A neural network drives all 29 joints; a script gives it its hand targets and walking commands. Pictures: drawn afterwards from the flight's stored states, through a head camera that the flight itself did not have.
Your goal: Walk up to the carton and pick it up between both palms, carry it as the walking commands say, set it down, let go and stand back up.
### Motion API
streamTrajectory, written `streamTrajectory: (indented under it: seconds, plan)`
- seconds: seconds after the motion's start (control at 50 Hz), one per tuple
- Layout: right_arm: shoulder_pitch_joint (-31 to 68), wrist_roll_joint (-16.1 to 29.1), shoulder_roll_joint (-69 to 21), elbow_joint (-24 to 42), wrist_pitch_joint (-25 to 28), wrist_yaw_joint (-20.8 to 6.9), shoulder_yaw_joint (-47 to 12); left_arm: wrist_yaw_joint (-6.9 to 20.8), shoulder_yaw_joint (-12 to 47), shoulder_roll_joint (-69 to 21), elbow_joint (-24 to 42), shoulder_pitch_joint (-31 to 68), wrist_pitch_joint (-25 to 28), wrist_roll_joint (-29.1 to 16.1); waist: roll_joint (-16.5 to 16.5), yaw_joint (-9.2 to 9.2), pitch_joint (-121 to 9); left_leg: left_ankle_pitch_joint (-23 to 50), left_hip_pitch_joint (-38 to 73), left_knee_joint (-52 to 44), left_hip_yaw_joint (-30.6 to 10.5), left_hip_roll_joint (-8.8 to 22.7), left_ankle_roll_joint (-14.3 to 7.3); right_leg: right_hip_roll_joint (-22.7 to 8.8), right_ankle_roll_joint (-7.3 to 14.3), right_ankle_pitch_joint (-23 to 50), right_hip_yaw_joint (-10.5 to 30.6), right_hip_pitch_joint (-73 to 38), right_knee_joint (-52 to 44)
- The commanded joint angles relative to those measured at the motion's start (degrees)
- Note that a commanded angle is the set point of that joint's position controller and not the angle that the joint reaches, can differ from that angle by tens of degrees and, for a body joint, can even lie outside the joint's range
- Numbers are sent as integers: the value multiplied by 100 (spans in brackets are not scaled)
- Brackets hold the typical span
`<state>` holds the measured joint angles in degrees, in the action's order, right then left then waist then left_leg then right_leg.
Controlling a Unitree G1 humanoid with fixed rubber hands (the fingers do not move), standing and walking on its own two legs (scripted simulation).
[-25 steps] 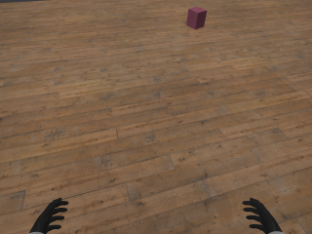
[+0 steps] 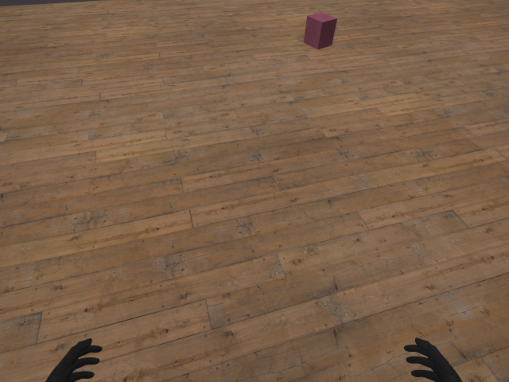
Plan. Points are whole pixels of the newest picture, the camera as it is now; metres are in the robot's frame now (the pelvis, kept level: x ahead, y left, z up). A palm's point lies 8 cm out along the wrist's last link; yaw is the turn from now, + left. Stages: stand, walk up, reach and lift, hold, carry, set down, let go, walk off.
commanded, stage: stand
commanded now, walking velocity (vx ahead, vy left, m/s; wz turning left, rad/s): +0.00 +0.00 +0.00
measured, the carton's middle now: (319, 30) +3.29 -0.70 -0.65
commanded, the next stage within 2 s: walk up in 0.86 s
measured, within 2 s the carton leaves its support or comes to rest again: neither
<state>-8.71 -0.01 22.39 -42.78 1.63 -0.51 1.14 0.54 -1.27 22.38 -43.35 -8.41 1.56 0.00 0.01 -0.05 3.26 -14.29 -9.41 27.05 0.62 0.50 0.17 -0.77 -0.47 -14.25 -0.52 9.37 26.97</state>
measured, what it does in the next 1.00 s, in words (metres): stands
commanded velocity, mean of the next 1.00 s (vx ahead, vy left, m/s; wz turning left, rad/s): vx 0.00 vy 0.00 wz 0.00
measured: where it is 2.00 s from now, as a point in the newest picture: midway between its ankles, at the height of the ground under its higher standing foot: (271, 358)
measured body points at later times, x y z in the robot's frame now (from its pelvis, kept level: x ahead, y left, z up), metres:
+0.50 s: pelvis +0.00 +0.00 +0.01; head +0.00 +0.00 +0.46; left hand +0.12 +0.31 -0.10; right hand +0.12 -0.31 -0.10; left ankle +0.01 +0.12 -0.74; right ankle +0.01 -0.12 -0.74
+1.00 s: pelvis +0.00 +0.00 +0.01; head +0.00 +0.00 +0.46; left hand +0.10 +0.31 -0.11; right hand +0.10 -0.32 -0.11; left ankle +0.01 +0.12 -0.74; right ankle +0.01 -0.13 -0.74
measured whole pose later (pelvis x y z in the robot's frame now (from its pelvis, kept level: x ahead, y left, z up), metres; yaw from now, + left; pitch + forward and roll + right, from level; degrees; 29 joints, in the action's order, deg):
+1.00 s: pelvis +0.00 +0.00 +0.01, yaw +0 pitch -3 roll +0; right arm -7.6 0.1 22.0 -56.8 1.4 0.6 1.0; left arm -0.7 -1.0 21.9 -57.1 -7.6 1.4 -0.3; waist 0.0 0.0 3.1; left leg -10.5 -6.4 19.8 1.0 0.8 0.4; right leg -0.7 -0.5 -10.4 -0.3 6.5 19.9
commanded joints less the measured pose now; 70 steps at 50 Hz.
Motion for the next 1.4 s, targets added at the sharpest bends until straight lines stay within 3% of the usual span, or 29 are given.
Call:
streamTrajectory:
  seconds: [0.0, 0.56, 1.02, 1.04, 1.06, 1.08, 1.1, 1.12, 1.16, 1.18, 1.22, 1.24, 1.26, 1.28, 1.3, 1.32, 1.34, 1.36, 1.38]
  plan:
    - [266, 6, 937, 263, 75, 30, 236, -32, -231, 936, 267, 264, 77, -5, 7, 2, -335, 717, -2, -533, -533, 622, -174, -597, 187, 677, 519, -41, -515]
    - [308, 17, 935, -811, 36, 98, 178, -113, -168, 931, -799, 277, 45, -22, 6, 10, -273, 824, 205, -947, -517, 692, -152, -657, 166, 785, 535, -221, -926]
    - [252, 17, 919, -1175, 35, 135, 171, -151, -162, 916, -1155, 225, 38, -29, 1, 8, -258, 832, 274, -1098, -493, 726, -140, -681, 157, 837, 546, -237, -1076]
    - [-795, -135, 412, -1141, -124, 40, 369, -24, -395, 320, -994, 79, -223, 118, -276, 287, -577, -2586, 646, -1057, -1269, 1409, -427, -318, 211, -2349, -37, 990, 180]
    - [-816, -240, 873, -1027, -209, 78, 520, 148, -350, 99, -604, 540, -283, 151, 1056, 563, 15, -3818, 798, -1886, -1980, 2189, -666, -105, 2, -1857, -331, 2650, 1838]
    - [-922, -258, 904, -967, -184, 141, 541, 248, -365, 7, -403, 1072, -301, 218, 1179, 714, 542, -3604, 622, -2322, -2553, 2581, -885, -304, -69, -1158, 367, 3557, 2892]
    - [-639, -230, 740, -925, -102, 171, 479, 290, -387, -30, -427, 957, -283, 209, 941, 449, 439, -2819, 560, -2293, -2158, 2488, -723, -413, -93, -462, 626, 3475, 3208]
    - [-547, -200, 547, -912, -18, 138, 422, 300, -401, -8, -604, 453, -221, 207, 802, 211, -32, -2379, 750, -2229, -1686, 2234, -600, -387, -80, -200, 498, 3100, 3160]
    - [-409, -249, 427, -923, 103, 108, 395, 321, -422, -119, -792, -38, -162, 219, 884, -31, -138, -1908, 120, -2227, -602, 1840, -458, -440, -57, -376, -15, 2106, 2561]
    - [-352, -292, 422, -924, 117, 93, 397, 357, -398, -236, -744, 1, -166, 202, 1067, -68, -67, -1925, -296, -2250, -183, 1679, -406, -440, -43, -581, -283, 1565, 2092]
    - [-403, -322, 454, -1007, 78, 65, 434, 389, -377, -343, -645, 18, -165, 199, 1586, -145, 98, -2208, -736, -2109, 114, 1548, -472, -396, -79, -762, -634, 858, 1578]
    - [-407, -299, 415, -1061, 44, 44, 454, 366, -394, -322, -721, -243, -139, 197, 1523, -295, 72, -2528, -1017, -1788, 271, 1428, -523, -307, -119, -613, -831, 331, 1352]
    - [-333, -298, 398, -1079, 14, 32, 485, 315, -426, -305, -892, -699, -100, 192, 1178, -526, 24, -2920, -1383, -1297, 443, 1305, -535, -192, -123, -442, -1095, -264, 1062]
    - [-294, -350, 310, -1079, -8, 36, 493, 246, -493, -202, -1125, -1276, -43, 204, 386, -797, -21, -3183, -1776, -369, 599, 1098, -527, -58, -136, -703, -1267, -755, 879]
    - [-290, -375, 71, -1058, -12, 20, 445, 163, -588, 10, -1477, -2208, 28, 231, -802, -1155, -100, -2863, -2288, 1415, 872, 718, -485, -232, -105, -1183, -954, -1365, 364]
    - [8, -380, -414, -804, 45, -40, 311, 81, -583, 153, -1778, -3237, 91, 343, -1929, -1525, -173, -2637, -3345, 3552, 669, 412, -395, -1640, 68, -2121, 1061, -1898, -489]
    - [175, -271, -577, -463, 109, -70, 262, 30, -479, 365, -1677, -2934, 138, 314, -1784, -1119, 115, -1868, -4217, 4229, 6, 232, -207, -2781, 667, -3116, 3957, -1353, -2214]
    - [438, -277, -505, -379, 121, -80, 263, 17, -498, 393, -1604, -2331, 180, 279, -1188, -839, 705, -1120, -4323, 4490, -303, 643, -198, -2879, 1021, -3598, 4310, -647, -2610]
    - [430, -243, -382, -479, 143, -94, 291, 29, -503, 177, -1423, -1768, 258, 279, -774, -594, 847, -503, -4057, 4360, -286, 898, -145, -2629, 1007, -2927, 3509, -326, -2385]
